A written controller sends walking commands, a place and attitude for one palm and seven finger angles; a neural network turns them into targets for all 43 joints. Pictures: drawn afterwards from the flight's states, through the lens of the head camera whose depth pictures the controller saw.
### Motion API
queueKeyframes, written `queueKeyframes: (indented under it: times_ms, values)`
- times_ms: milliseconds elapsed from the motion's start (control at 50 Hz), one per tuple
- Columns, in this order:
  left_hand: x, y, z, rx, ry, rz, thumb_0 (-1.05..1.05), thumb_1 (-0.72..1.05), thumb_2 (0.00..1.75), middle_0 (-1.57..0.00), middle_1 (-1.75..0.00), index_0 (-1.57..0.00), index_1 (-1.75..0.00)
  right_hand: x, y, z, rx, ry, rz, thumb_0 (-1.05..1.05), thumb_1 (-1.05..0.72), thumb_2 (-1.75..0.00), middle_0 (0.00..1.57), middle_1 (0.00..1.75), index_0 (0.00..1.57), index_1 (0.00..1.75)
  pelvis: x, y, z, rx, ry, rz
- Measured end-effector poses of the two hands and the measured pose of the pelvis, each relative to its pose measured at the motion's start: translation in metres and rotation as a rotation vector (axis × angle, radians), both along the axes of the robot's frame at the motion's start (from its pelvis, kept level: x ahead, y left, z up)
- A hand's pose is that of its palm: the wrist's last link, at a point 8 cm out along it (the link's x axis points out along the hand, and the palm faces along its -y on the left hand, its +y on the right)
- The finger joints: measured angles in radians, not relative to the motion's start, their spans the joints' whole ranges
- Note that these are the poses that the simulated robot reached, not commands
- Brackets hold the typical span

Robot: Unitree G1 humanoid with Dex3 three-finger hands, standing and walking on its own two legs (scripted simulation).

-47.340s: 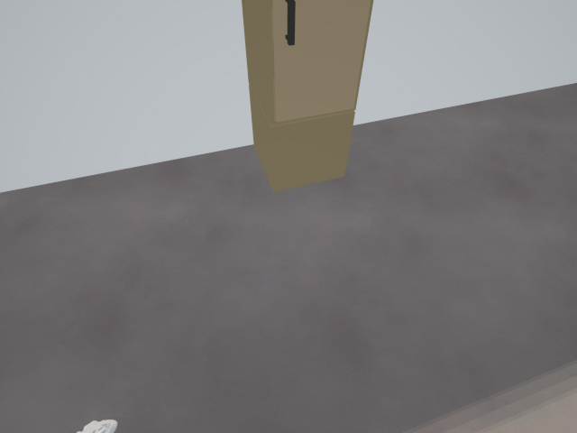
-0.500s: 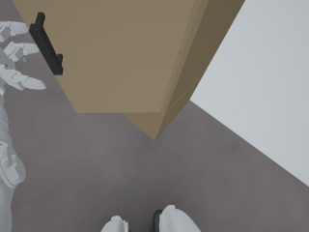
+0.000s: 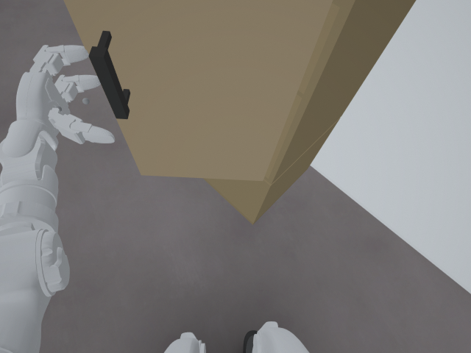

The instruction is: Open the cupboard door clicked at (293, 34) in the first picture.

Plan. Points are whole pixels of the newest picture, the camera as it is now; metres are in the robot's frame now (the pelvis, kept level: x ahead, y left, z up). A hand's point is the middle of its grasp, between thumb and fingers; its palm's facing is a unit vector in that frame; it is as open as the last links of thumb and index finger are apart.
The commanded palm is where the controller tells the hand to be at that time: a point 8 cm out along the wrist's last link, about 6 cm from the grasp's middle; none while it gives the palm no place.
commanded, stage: slide the fingers in behind the handle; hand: left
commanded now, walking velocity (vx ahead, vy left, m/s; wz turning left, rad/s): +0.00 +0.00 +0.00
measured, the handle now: (114, 78) +0.54 +0.19 +0.09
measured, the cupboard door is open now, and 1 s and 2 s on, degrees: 43 43 43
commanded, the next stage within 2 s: move the hooked fingers beside the handle in 0.78 s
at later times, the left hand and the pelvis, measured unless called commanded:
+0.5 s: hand (93, 105) +0.48 +0.21 +0.09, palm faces +0.05 -1.00 -0.02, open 15.3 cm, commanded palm +0.47 +0.20 +0.09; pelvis +0.00 -0.01 +0.00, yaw +4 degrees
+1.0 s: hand (95, 107) +0.48 +0.21 +0.09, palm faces +0.04 -1.00 -0.01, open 15.6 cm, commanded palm +0.47 +0.20 +0.09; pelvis -0.01 -0.02 +0.00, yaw +4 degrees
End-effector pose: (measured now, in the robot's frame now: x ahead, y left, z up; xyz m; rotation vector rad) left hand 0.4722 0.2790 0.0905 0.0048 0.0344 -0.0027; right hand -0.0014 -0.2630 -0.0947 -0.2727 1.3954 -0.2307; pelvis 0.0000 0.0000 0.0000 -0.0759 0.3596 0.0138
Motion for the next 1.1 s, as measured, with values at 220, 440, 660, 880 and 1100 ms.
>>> queueKeyframes:
  times_ms: [220,440,660,880,1100]
  values:
    - [-0.006,-0.006,0.001,0.005,0.001,0.025,-0.01,-0.50,0.30,-0.12,-1.13,-0.10,-1.13,0.015,-0.003,-0.004,0.017,-0.012,0.040,0.01,-0.90,-0.90,0.20,0.30,0.20,0.30,0.002,-0.004,0.001,0.003,-0.008,0.027]
    - [-0.011,-0.012,0.001,0.014,0.004,0.046,-0.01,-0.50,0.30,-0.08,-1.12,-0.05,-1.11,0.025,-0.008,-0.010,0.031,-0.011,0.087,0.01,-0.90,-0.90,0.20,0.30,0.20,0.30,0.001,-0.010,0.000,0.007,-0.004,0.064]
    - [-0.013,-0.015,0.002,0.014,0.011,0.046,-0.01,-0.50,0.30,-0.09,-1.12,-0.02,-1.10,0.035,-0.013,-0.013,0.035,-0.032,0.116,0.01,-0.90,-0.90,0.20,0.30,0.20,0.30,-0.001,-0.016,-0.002,0.012,-0.003,0.076]
    - [-0.014,-0.018,0.001,-0.003,0.003,0.050,-0.01,-0.50,0.30,-0.26,-1.19,0.00,-1.07,0.031,-0.018,-0.014,0.026,-0.044,0.113,0.01,-0.90,-0.90,0.20,0.30,0.20,0.30,-0.006,-0.019,-0.004,0.014,0.001,0.073]
    - [-0.014,-0.017,0.002,0.009,0.009,0.042,-0.01,-0.50,0.30,-0.30,-1.20,0.00,-1.05,0.015,-0.017,-0.013,0.025,-0.025,0.094,0.01,-0.90,-0.90,0.20,0.30,0.20,0.30,-0.009,-0.018,-0.004,0.014,-0.001,0.067]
